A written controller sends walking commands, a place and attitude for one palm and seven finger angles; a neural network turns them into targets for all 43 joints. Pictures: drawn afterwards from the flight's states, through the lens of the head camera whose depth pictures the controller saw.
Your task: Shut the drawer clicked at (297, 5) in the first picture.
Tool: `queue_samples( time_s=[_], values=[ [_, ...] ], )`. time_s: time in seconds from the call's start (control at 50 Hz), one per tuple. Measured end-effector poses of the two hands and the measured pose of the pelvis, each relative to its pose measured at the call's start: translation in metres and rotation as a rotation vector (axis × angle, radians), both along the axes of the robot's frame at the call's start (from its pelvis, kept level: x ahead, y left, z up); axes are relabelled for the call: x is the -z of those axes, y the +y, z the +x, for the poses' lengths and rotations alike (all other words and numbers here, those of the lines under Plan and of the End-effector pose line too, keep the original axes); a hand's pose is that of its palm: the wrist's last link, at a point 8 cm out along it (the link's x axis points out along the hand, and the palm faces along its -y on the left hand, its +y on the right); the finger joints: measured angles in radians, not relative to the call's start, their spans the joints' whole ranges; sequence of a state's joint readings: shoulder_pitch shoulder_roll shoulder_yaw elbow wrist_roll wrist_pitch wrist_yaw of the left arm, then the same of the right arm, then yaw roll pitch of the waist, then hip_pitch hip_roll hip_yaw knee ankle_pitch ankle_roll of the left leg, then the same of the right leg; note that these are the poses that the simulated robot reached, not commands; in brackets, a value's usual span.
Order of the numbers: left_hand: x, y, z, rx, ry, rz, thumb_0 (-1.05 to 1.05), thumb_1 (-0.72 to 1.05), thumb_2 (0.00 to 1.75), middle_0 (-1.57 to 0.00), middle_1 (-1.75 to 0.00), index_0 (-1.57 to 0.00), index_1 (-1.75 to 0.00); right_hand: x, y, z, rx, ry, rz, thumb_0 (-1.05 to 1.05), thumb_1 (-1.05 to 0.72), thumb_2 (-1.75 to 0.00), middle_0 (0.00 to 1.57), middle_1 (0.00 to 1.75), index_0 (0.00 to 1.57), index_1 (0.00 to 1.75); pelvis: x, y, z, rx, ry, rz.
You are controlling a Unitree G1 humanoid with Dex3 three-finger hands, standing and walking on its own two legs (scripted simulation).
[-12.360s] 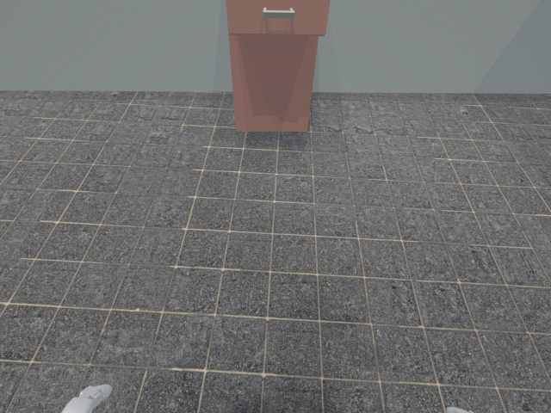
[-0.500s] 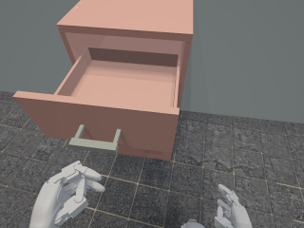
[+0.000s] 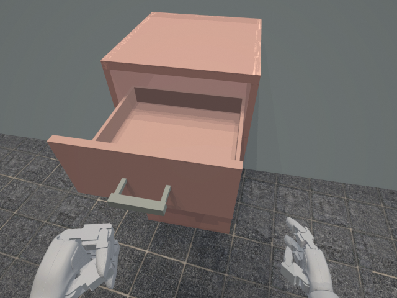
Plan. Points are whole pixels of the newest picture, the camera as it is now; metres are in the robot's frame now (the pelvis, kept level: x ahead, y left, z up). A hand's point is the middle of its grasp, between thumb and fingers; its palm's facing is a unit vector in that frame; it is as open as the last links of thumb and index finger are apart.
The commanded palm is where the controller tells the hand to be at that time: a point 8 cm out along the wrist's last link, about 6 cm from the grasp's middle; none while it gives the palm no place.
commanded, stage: raise the hand and make a fist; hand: left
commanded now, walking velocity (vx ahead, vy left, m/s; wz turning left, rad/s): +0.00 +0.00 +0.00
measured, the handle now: (141, 195) +0.30 +0.16 +0.06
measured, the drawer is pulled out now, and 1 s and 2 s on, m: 0.30 0.30 0.30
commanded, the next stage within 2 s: bring the fist close to the handle in 0.58 s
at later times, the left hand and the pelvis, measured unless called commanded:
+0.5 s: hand (109, 259) +0.14 +0.14 +0.15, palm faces -0.04 -0.99 -0.10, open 3.2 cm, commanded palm +0.08 +0.18 +0.16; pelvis +0.00 -0.01 +0.02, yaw +0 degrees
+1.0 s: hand (127, 257) +0.16 +0.13 +0.12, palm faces -0.05 -1.00 -0.08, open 3.2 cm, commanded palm +0.11 +0.18 +0.12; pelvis -0.01 -0.01 +0.01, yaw +0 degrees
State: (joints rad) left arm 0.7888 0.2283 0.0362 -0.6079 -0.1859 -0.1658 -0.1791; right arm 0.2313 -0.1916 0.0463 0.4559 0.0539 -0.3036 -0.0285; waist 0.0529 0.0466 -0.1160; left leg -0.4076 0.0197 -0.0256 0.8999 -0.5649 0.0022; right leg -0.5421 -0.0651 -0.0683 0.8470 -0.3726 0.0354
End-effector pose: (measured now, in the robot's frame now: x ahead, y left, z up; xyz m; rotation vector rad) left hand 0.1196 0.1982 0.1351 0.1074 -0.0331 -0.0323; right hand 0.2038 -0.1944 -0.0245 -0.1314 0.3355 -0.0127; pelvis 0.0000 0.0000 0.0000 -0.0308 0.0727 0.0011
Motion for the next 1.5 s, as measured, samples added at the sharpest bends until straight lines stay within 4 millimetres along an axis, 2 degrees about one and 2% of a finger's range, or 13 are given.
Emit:
queue_samples(
  time_s=[0.12,0.26,0.44,0.62,0.8,1.06,1.22,1.5],
  values=[
    [-0.011,0.001,0.002,0.008,-0.006,0.015,0.01,0.90,0.90,-1.38,-1.58,-1.37,-1.58,-0.002,0.003,-0.002,-0.018,-0.006,0.006,0.02,-0.91,-0.90,0.21,0.30,0.20,0.30,-0.005,-0.001,0.000,-0.003,-0.023,0.000],
    [-0.030,-0.002,0.009,0.021,-0.059,0.019,0.01,0.90,0.90,-1.40,-1.60,-1.39,-1.59,-0.005,-0.006,-0.010,-0.003,-0.013,0.006,0.02,-0.91,-0.90,0.21,0.30,0.20,0.30,-0.012,-0.002,0.003,0.001,-0.045,0.004],
    [-0.017,0.000,0.007,0.011,0.032,0.003,0.01,0.90,0.90,-1.40,-1.60,-1.39,-1.60,-0.012,-0.019,-0.015,0.022,-0.021,-0.012,0.02,-0.91,-0.90,0.21,0.30,0.20,0.30,-0.016,-0.006,0.001,0.009,-0.058,0.009],
    [-0.028,-0.009,-0.002,0.001,-0.039,0.010,0.01,0.90,0.90,-1.40,-1.60,-1.40,-1.60,-0.010,-0.018,-0.016,-0.002,-0.029,-0.013,0.02,-0.91,-0.90,0.21,0.30,0.20,0.30,-0.016,-0.007,-0.003,0.004,-0.065,0.009],
    [-0.014,-0.008,0.005,0.004,0.012,-0.005,0.01,0.90,0.90,-1.40,-1.60,-1.40,-1.60,-0.004,-0.016,-0.022,0.005,-0.011,0.001,0.02,-0.91,-0.90,0.21,0.30,0.20,0.30,-0.015,-0.010,-0.008,0.005,-0.062,0.013],
    [0.014,-0.015,0.022,0.009,0.048,-0.030,0.01,0.90,0.90,-1.40,-1.60,-1.40,-1.60,0.014,-0.032,-0.040,0.034,0.084,-0.049,0.02,-0.91,-0.90,0.21,0.30,0.20,0.30,-0.010,-0.009,-0.010,0.002,-0.020,0.018],
    [0.029,-0.023,0.035,0.029,0.056,-0.050,0.01,0.90,0.90,-1.40,-1.60,-1.40,-1.60,0.027,-0.034,-0.047,0.042,0.138,-0.062,0.02,-0.91,-0.90,0.21,0.30,0.20,0.30,-0.005,-0.007,-0.012,0.000,0.014,0.020],
    [0.056,-0.021,0.054,0.021,0.077,-0.052,0.01,0.90,0.90,-1.40,-1.60,-1.39,-1.60,0.042,-0.034,-0.049,0.047,0.204,-0.072,0.02,-0.91,-0.90,0.21,0.30,0.20,0.30,0.004,-0.007,-0.010,0.002,0.072,0.022]
  ],
)
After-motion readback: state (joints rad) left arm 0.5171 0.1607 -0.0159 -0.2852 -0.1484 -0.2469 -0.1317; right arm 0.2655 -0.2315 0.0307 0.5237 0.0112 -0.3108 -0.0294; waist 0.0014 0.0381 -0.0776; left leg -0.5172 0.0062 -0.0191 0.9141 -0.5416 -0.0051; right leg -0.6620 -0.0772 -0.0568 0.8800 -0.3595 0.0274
